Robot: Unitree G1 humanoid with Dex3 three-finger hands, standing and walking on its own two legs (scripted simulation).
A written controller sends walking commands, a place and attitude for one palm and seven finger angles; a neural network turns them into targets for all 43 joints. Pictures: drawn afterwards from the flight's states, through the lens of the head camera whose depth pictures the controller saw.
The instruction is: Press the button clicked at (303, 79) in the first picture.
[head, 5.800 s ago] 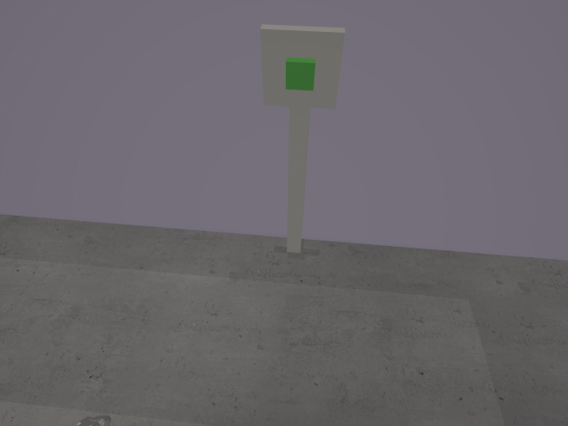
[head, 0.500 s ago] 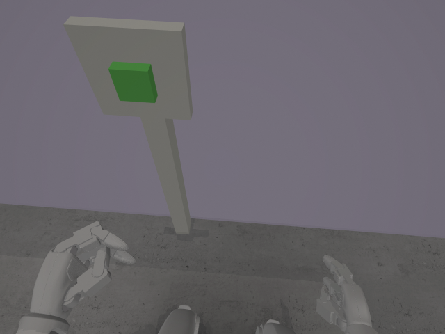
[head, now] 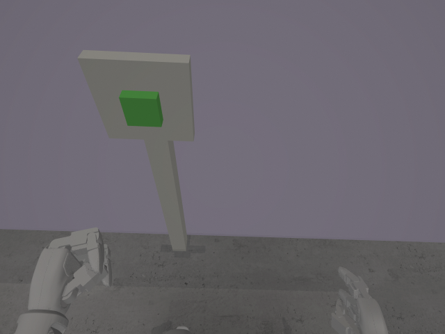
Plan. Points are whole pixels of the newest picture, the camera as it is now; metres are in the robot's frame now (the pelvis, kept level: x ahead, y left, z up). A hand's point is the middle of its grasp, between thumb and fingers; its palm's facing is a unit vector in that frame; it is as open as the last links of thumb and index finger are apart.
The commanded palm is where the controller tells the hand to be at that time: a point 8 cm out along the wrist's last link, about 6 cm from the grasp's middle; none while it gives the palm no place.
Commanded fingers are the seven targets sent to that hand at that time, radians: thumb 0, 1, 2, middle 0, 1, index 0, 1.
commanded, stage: raise the hand and make a fist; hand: left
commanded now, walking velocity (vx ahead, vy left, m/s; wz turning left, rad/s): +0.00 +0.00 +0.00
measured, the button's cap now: (142, 108) +0.52 +0.20 +0.12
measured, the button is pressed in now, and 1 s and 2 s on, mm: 0 0 0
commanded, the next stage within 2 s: aim a knuckle at the button in 0.84 s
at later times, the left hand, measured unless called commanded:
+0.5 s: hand (92, 228) +0.25 +0.21 +0.11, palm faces +0.05 -1.00 -0.07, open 3.1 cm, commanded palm +0.22 +0.26 +0.11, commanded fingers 0.00 0.90 0.90 -1.30 -1.50 -1.30 -1.50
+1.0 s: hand (106, 237) +0.24 +0.19 +0.11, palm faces +0.06 -1.00 -0.06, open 3.1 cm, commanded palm +0.22 +0.24 +0.11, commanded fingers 0.00 0.90 0.90 -1.30 -1.50 -1.30 -1.50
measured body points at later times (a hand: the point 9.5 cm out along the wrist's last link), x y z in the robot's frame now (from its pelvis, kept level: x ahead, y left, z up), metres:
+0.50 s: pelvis +0.02 +0.00 +0.02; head +0.03 +0.00 +0.47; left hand +0.24 +0.26 +0.12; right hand +0.19 -0.23 -0.05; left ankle +0.02 +0.11 -0.68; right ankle +0.00 -0.13 -0.68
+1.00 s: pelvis +0.01 -0.02 +0.02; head +0.02 -0.03 +0.47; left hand +0.23 +0.24 +0.12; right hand +0.18 -0.26 -0.05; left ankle +0.02 +0.11 -0.68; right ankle +0.00 -0.13 -0.68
